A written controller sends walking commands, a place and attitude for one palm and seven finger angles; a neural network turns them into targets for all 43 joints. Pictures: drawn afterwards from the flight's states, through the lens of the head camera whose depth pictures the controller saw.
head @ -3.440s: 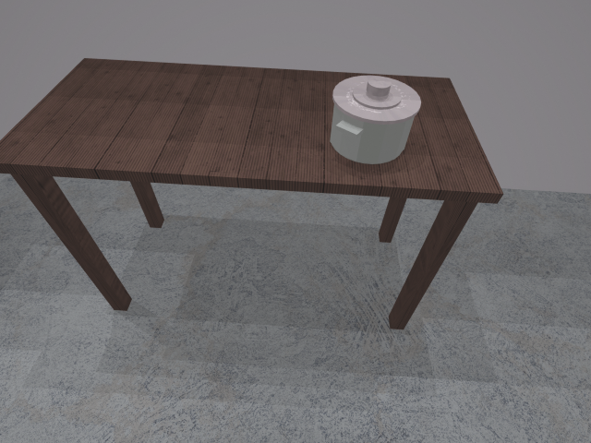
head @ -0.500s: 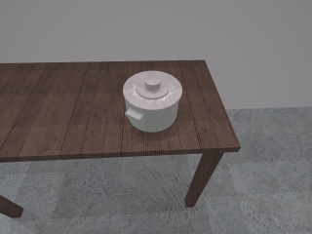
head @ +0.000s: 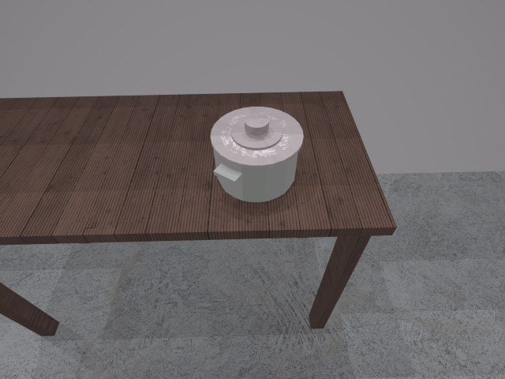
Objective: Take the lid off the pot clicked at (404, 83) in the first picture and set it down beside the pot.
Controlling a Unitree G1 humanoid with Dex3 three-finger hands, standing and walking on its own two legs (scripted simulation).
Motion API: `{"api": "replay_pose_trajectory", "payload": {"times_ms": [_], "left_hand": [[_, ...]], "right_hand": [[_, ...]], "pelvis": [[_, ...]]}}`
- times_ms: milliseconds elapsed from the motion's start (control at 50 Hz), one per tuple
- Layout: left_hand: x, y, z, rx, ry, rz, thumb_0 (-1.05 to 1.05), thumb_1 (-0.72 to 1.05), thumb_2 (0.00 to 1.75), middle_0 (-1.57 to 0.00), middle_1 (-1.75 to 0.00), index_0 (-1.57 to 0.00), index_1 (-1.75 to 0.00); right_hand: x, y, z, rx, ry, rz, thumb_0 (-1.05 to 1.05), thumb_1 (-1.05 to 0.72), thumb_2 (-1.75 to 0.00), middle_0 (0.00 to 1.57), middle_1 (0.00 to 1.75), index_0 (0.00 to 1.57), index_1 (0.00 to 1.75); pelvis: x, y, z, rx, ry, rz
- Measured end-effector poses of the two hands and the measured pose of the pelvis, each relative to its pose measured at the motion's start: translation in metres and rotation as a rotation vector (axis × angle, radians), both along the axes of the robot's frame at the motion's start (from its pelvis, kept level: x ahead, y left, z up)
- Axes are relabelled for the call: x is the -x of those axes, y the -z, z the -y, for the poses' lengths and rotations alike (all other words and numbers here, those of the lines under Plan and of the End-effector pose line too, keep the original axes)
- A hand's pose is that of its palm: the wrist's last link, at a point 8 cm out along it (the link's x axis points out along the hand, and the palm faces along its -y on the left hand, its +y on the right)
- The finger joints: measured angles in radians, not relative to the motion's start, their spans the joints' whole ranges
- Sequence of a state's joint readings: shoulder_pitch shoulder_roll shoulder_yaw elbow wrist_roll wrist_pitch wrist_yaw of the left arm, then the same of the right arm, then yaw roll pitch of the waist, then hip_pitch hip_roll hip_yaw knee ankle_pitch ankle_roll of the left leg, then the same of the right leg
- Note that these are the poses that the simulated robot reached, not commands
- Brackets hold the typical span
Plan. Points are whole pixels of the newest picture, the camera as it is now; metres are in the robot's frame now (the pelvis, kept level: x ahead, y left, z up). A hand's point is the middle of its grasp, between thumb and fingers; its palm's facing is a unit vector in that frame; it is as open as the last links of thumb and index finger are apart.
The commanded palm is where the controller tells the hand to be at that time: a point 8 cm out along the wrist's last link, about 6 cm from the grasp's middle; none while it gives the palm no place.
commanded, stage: look again from close up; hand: left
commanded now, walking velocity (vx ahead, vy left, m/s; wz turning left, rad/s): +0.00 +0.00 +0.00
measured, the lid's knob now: (256, 124) +0.56 +0.03 +0.10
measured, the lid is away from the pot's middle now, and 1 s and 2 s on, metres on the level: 0.00 0.00 0.00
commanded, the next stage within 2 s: shuffle to correct the standing spot in 0.58 s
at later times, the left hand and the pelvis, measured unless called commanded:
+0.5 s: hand out of the picture -0.01 +0.18 -0.17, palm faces +0.01 -0.98 -0.21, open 7.3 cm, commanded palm none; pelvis -0.01 +0.01 +0.00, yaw +0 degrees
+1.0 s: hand out of the picture -0.01 +0.17 -0.18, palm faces +0.03 -0.98 -0.20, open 7.3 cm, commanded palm none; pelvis +0.01 +0.00 +0.00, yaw +2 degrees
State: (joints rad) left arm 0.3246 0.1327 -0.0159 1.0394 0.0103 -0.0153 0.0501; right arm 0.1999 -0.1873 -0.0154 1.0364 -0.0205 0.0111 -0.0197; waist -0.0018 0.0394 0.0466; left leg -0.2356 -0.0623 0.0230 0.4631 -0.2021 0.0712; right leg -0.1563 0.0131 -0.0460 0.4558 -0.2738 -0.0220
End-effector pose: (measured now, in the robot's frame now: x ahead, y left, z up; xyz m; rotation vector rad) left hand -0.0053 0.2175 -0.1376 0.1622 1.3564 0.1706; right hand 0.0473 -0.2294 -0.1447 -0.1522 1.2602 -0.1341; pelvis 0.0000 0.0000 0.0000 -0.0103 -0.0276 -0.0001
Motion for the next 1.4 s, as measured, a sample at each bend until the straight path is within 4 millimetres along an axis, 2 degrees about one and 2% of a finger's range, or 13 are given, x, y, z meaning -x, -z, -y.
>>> {"api": "replay_pose_trajectory", "payload": {"times_ms": [100, 200, 580, 860, 1020, 1160, 1300, 1400], "left_hand": [[0.010, -0.001, -0.002, -0.006, 0.000, -0.016, 0.01, 0.91, 0.90, -0.20, -0.30, -0.20, -0.30], [0.015, -0.001, -0.005, -0.008, 0.000, -0.024, 0.01, 0.91, 0.90, -0.20, -0.30, -0.20, -0.30], [0.006, 0.004, -0.011, 0.013, 0.018, -0.034, 0.00, 0.91, 0.90, -0.20, -0.30, -0.20, -0.30], [0.005, 0.008, -0.011, 0.029, 0.004, -0.047, 0.00, 0.91, 0.90, -0.20, -0.30, -0.20, -0.30], [0.009, 0.006, -0.002, 0.020, -0.028, -0.082, 0.00, 0.91, 0.90, -0.20, -0.30, -0.20, -0.30], [0.007, 0.003, 0.021, 0.014, -0.054, -0.109, 0.00, 0.91, 0.90, -0.20, -0.30, -0.20, -0.30], [-0.001, 0.013, 0.053, 0.038, -0.077, -0.130, 0.00, 0.91, 0.90, -0.20, -0.30, -0.20, -0.30], [-0.010, 0.024, 0.071, 0.066, -0.096, -0.136, 0.00, 0.91, 0.90, -0.20, -0.30, -0.20, -0.30]], "right_hand": [[-0.014, -0.001, -0.004, -0.017, -0.023, 0.042, 0.00, -0.92, -0.90, 0.20, 0.30, 0.20, 0.30], [-0.015, -0.001, -0.007, -0.019, -0.032, 0.042, 0.00, -0.92, -0.90, 0.20, 0.30, 0.20, 0.30], [0.032, -0.001, -0.010, -0.002, 0.010, -0.095, 0.00, -0.92, -0.90, 0.20, 0.30, 0.20, 0.30], [0.039, -0.002, -0.018, -0.006, 0.028, -0.129, 0.01, -0.92, -0.90, 0.20, 0.30, 0.20, 0.30], [0.032, 0.001, -0.009, -0.015, 0.031, -0.147, 0.00, -0.91, -0.90, 0.20, 0.30, 0.20, 0.30], [0.018, 0.005, 0.012, -0.019, 0.033, -0.160, 0.00, -0.91, -0.90, 0.20, 0.30, 0.20, 0.30], [-0.003, 0.012, 0.039, 0.001, 0.041, -0.157, 0.00, -0.91, -0.90, 0.20, 0.30, 0.20, 0.30], [-0.032, 0.013, 0.052, 0.032, 0.031, -0.150, 0.00, -0.91, -0.90, 0.20, 0.30, 0.20, 0.30]], "pelvis": [[0.005, 0.000, 0.000, -0.003, 0.003, 0.005], [0.008, 0.000, -0.001, -0.005, 0.005, 0.005], [0.005, -0.002, -0.008, -0.007, 0.009, -0.001], [-0.002, -0.002, -0.011, -0.011, -0.011, -0.010], [-0.014, -0.001, 0.003, -0.026, -0.031, -0.036], [-0.030, 0.000, 0.025, -0.021, -0.030, -0.049], [-0.047, 0.008, 0.048, -0.008, -0.027, -0.040], [-0.062, 0.015, 0.058, -0.001, -0.031, -0.028]]}}
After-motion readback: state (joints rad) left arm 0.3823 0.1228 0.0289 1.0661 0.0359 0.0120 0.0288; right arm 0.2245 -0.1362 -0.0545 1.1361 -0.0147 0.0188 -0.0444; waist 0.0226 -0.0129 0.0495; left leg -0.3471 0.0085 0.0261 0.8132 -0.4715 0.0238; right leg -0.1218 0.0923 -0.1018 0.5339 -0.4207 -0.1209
